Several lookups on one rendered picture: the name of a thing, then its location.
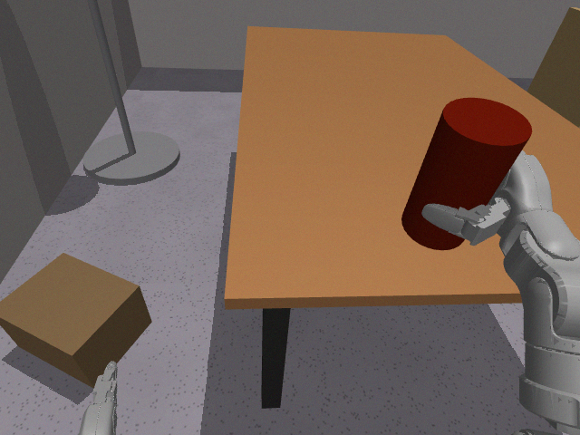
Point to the right robot arm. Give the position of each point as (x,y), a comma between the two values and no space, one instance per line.
(542,257)

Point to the left robot hand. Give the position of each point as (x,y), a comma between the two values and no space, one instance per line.
(100,418)

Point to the right robot hand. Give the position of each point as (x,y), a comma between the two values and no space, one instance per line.
(524,188)

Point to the coat stand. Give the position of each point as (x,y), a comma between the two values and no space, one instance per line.
(130,157)

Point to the table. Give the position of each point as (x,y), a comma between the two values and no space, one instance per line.
(333,129)

